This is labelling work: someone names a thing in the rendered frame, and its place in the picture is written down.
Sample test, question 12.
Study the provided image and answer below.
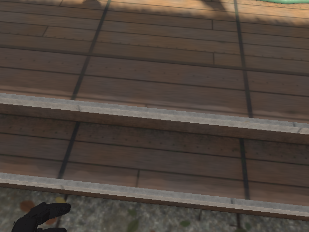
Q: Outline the robot left hand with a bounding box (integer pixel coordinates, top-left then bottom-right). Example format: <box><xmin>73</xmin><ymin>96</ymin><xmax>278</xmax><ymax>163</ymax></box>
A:
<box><xmin>12</xmin><ymin>202</ymin><xmax>71</xmax><ymax>232</ymax></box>

